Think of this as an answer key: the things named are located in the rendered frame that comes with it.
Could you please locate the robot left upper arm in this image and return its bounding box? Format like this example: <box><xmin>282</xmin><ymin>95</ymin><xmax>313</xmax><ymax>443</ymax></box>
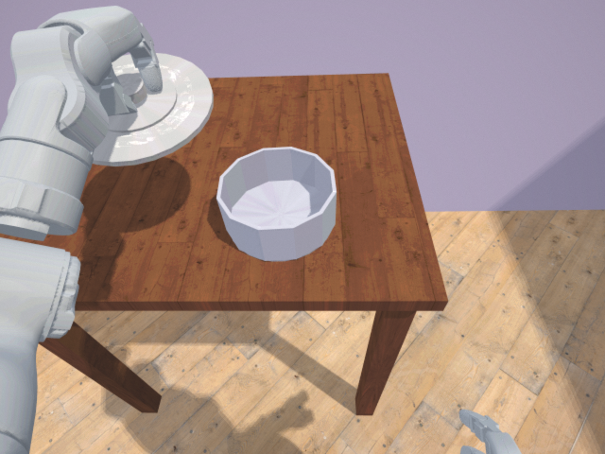
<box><xmin>0</xmin><ymin>237</ymin><xmax>80</xmax><ymax>454</ymax></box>

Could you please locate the right robot hand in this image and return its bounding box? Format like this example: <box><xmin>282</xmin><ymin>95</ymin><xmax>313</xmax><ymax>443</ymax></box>
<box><xmin>459</xmin><ymin>410</ymin><xmax>522</xmax><ymax>454</ymax></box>

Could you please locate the knob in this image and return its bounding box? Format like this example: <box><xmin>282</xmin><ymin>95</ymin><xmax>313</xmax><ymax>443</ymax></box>
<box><xmin>117</xmin><ymin>74</ymin><xmax>147</xmax><ymax>104</ymax></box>

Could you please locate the table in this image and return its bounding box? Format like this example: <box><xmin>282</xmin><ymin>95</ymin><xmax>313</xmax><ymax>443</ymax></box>
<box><xmin>0</xmin><ymin>73</ymin><xmax>448</xmax><ymax>415</ymax></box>

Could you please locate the left robot hand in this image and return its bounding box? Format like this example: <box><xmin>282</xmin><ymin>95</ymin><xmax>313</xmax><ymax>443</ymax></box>
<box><xmin>47</xmin><ymin>6</ymin><xmax>163</xmax><ymax>116</ymax></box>

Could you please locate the lid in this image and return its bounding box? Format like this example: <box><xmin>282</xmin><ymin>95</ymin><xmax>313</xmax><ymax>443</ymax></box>
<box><xmin>93</xmin><ymin>53</ymin><xmax>214</xmax><ymax>166</ymax></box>

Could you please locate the pot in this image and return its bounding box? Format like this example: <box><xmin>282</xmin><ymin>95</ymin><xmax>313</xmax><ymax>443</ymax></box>
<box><xmin>216</xmin><ymin>147</ymin><xmax>337</xmax><ymax>262</ymax></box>

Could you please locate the robot left forearm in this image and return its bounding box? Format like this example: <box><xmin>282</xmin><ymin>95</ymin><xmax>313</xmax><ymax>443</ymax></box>
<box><xmin>0</xmin><ymin>17</ymin><xmax>112</xmax><ymax>241</ymax></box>

